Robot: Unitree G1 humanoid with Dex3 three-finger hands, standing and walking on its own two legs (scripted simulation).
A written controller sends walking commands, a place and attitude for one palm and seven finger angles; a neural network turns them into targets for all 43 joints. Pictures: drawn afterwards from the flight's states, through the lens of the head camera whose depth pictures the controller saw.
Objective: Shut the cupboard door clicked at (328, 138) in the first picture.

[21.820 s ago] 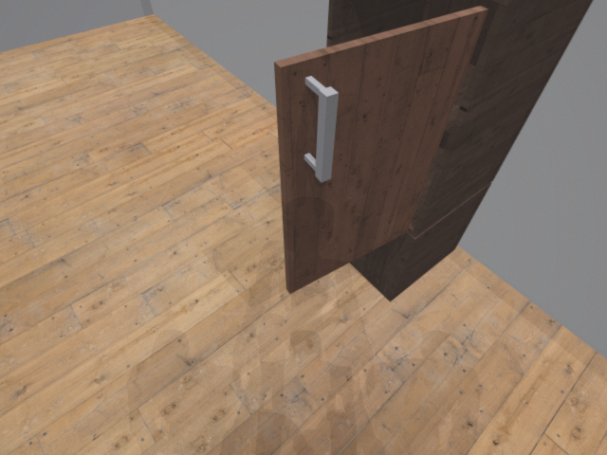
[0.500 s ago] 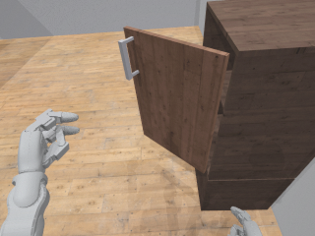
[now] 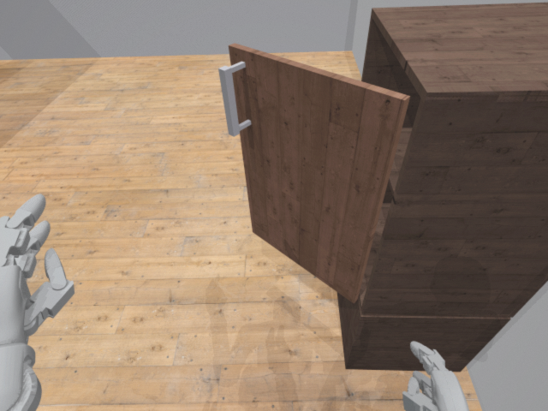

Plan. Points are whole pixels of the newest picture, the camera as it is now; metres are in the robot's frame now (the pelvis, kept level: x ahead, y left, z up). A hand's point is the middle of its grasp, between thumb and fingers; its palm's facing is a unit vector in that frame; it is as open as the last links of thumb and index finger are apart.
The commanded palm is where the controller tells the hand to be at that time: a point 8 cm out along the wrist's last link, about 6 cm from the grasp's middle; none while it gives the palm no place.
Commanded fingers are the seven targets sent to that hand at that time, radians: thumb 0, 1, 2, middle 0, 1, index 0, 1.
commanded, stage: draw the hand back to the body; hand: left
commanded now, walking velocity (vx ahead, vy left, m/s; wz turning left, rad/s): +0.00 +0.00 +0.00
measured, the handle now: (236, 99) +0.68 +0.18 +0.14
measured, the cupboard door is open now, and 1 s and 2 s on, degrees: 49 49 49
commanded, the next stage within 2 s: step back with the hand held close in 0.10 s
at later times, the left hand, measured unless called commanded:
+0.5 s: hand (76, 294) +0.19 +0.27 +0.14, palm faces +0.38 -0.79 -0.48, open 7.5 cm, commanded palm +0.13 +0.31 +0.17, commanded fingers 0.00 0.90 0.90 -0.20 -0.30 -0.20 -0.30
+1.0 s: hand (30, 362) +0.11 +0.26 +0.15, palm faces +0.36 -0.80 -0.49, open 7.5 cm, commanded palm +0.05 +0.31 +0.17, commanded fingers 0.00 0.90 0.90 -0.20 -0.30 -0.20 -0.30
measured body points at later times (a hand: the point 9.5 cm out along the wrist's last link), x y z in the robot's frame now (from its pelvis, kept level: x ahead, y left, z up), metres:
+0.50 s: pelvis -0.01 +0.01 -0.01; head +0.01 +0.00 +0.44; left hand +0.17 +0.31 +0.17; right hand +0.15 -0.25 -0.10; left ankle -0.04 +0.07 -0.74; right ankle +0.04 -0.10 -0.74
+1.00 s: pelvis -0.08 +0.01 -0.02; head -0.06 +0.04 +0.43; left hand +0.09 +0.30 +0.18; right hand +0.09 -0.24 -0.09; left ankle -0.04 +0.08 -0.74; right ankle -0.02 -0.11 -0.74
